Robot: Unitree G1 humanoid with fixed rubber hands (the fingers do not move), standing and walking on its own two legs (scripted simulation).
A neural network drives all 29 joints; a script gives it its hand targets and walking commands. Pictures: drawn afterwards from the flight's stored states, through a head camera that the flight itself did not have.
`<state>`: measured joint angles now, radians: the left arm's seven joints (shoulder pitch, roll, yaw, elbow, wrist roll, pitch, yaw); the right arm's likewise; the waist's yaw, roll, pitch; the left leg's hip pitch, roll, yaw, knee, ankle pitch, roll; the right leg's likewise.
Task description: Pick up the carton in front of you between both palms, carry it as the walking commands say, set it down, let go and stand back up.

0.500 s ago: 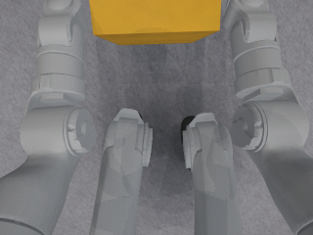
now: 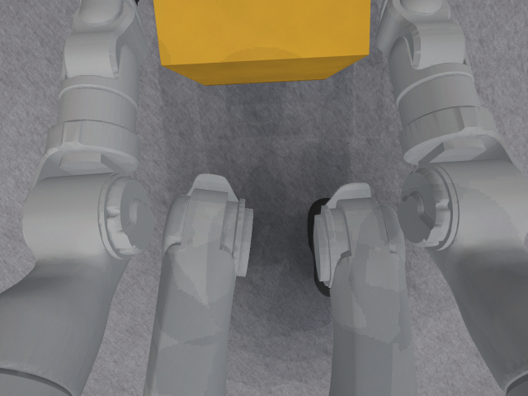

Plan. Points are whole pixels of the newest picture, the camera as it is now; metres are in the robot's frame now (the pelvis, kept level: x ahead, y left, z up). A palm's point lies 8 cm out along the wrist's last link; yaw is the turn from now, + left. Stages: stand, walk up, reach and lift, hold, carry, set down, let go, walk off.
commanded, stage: set down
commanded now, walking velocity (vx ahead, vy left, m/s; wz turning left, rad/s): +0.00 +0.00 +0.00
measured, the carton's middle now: out of the picture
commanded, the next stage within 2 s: let go in 1.96 s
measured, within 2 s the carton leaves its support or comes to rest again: neither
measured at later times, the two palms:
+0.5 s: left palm out of the picture +0.53 +0.20 -0.17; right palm out of the picture +0.55 -0.11 -0.18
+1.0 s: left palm out of the picture +0.54 +0.24 -0.17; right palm out of the picture +0.57 -0.15 -0.17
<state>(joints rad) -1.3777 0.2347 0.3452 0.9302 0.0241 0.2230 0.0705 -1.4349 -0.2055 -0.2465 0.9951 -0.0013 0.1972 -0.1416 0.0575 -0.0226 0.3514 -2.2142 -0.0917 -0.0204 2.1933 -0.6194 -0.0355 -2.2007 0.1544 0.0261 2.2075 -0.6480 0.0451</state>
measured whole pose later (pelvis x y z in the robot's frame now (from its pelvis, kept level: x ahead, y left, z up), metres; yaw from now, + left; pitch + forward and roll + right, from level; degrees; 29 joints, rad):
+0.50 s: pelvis -0.01 +0.00 -0.01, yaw +0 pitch +32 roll +0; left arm -1.45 0.25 0.46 0.96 0.13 0.20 -0.05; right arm -1.52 -0.23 -0.35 1.04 -0.09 0.18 -0.02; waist 0.05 -0.01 0.46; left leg -2.18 -0.07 0.00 2.24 -0.61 -0.02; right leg -2.17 0.13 0.02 2.25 -0.64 0.03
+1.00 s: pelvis +0.00 +0.00 -0.02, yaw +0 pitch +34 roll +0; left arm -1.47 0.42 0.17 1.10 -0.21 0.08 0.07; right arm -1.51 -0.41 -0.04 1.09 0.23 0.10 -0.11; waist 0.05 0.00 0.43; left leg -2.23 -0.03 0.02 2.26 -0.61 0.01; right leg -2.21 0.08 0.00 2.27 -0.65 0.02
